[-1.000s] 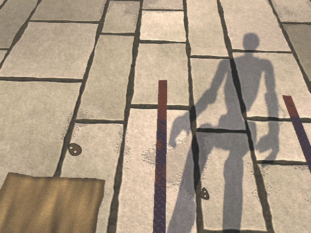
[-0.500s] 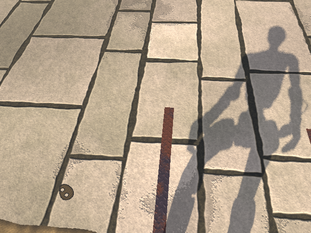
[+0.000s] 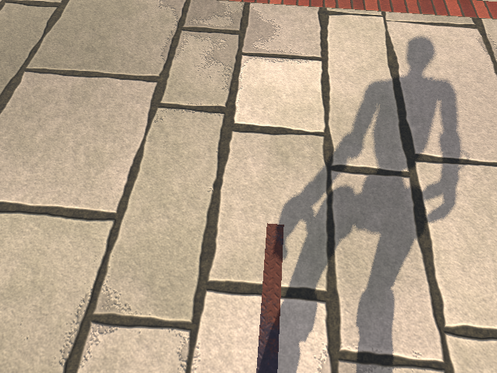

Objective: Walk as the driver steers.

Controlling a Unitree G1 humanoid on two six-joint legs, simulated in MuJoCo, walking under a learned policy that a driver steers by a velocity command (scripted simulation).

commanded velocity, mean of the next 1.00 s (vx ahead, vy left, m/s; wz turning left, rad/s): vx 0.50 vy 0.00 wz -0.14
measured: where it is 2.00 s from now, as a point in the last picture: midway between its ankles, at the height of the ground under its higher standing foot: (329, 200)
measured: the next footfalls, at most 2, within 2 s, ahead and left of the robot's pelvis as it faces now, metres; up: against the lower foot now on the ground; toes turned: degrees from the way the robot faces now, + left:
right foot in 0.44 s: +0.42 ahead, -0.15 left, +0.00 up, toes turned -3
left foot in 0.98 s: +0.70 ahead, +0.07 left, +0.00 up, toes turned -11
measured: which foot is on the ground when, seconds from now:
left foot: down 0.00-0.46, up 0.48-0.96, down 0.98-1.00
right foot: up 0.00-0.42, down 0.44-0.98, up 1.00-1.00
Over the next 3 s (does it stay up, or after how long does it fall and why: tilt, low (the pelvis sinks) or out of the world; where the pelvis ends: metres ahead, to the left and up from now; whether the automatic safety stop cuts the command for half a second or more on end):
stays up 1.55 -0.42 -0.01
